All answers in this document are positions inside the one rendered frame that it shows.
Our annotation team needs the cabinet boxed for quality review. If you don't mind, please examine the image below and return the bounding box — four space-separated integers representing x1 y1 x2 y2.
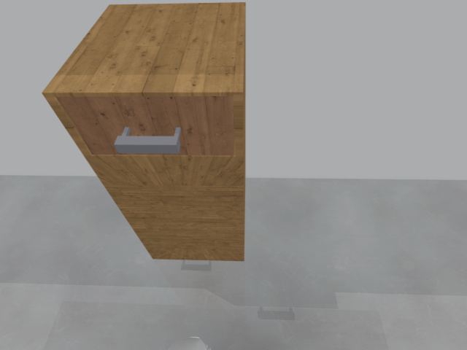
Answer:
42 2 246 261

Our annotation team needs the handle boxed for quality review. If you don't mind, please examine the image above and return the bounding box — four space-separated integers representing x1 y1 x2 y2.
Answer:
114 127 181 154

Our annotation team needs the drawer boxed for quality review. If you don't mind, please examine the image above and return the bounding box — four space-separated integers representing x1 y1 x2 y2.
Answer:
56 96 235 155

